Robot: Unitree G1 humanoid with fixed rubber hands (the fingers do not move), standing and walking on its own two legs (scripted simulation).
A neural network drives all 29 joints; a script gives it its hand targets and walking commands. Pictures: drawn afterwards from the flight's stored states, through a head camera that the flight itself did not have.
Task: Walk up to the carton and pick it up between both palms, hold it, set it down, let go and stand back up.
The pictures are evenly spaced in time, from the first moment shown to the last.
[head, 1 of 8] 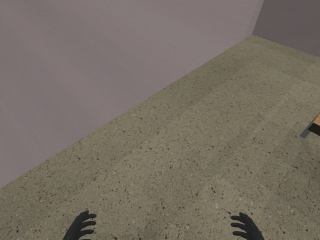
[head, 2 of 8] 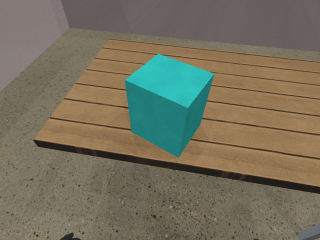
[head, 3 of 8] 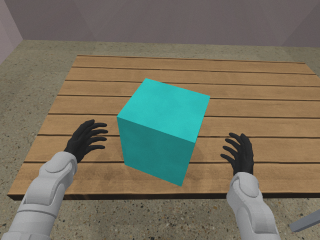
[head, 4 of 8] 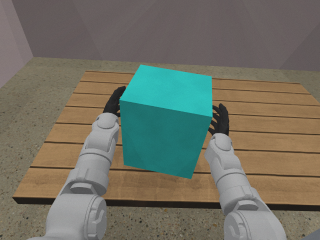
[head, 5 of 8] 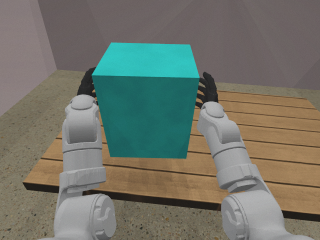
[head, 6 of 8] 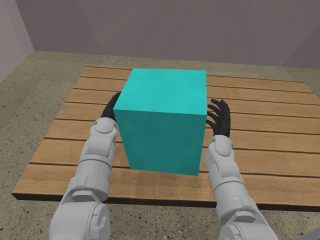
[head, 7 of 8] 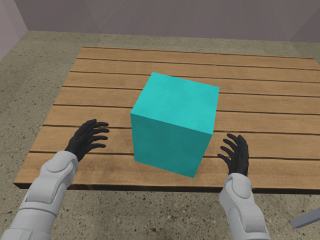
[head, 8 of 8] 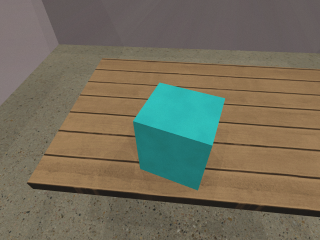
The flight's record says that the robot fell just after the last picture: no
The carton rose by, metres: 0.21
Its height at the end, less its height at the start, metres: +0.00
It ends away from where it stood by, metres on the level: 0.02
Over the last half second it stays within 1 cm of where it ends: yes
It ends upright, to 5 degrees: yes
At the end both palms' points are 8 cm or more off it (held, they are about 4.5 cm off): yes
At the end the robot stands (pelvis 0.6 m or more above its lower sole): yes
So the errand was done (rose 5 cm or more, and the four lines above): yes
